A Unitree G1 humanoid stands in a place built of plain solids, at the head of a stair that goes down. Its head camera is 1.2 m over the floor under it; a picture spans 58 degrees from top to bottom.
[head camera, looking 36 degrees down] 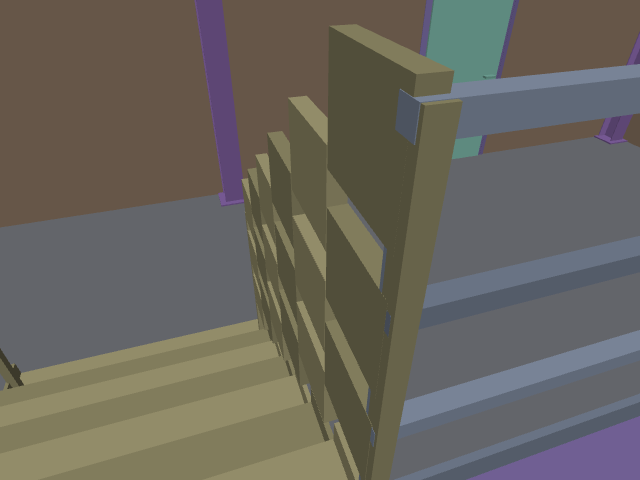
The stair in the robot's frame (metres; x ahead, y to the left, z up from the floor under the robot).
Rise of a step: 0.16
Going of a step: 0.26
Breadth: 1.62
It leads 18 degrees to the left of straight ahead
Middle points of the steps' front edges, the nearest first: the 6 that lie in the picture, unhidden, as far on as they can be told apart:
0.77 0.79 -0.33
1.02 0.87 -0.49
1.27 0.95 -0.65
1.51 1.03 -0.82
1.76 1.11 -0.98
2.01 1.19 -1.15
